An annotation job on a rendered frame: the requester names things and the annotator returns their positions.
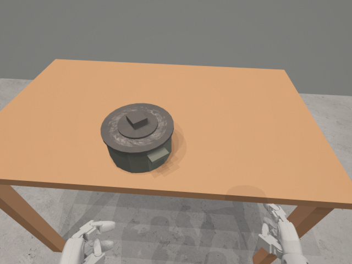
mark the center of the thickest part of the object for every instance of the right robot forearm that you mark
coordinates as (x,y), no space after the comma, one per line
(293,258)

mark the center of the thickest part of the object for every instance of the lid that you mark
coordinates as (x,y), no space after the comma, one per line
(120,136)

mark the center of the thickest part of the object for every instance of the table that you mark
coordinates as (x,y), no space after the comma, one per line
(240,134)

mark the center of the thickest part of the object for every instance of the knob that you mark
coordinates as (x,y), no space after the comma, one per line
(136,119)

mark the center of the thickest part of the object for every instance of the pot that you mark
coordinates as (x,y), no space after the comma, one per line
(144,162)

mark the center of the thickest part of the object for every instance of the left robot hand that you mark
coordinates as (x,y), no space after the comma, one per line
(76,251)

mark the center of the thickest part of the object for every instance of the right robot hand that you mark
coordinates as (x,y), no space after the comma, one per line
(284,238)

